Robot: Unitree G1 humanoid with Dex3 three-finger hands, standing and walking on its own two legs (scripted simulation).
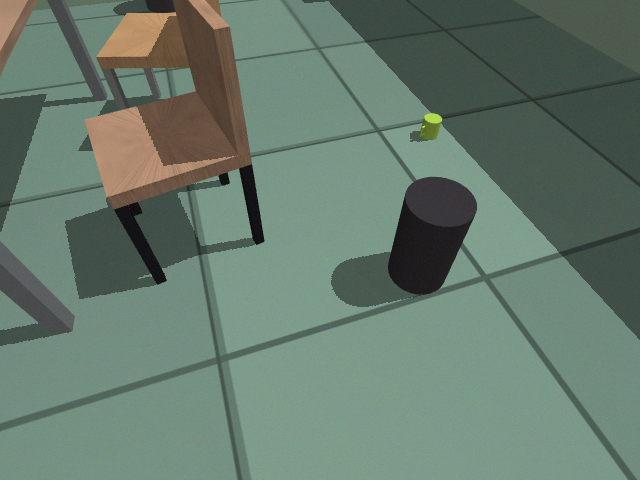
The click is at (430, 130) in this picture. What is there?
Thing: mug
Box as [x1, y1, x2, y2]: [419, 113, 441, 139]
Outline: 429,113 424,116 419,136 427,139 433,139 437,135 441,117 437,114
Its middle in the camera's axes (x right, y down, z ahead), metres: +0.57 -0.59 +2.06
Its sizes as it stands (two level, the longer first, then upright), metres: 0.128 0.094 0.103
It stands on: the floor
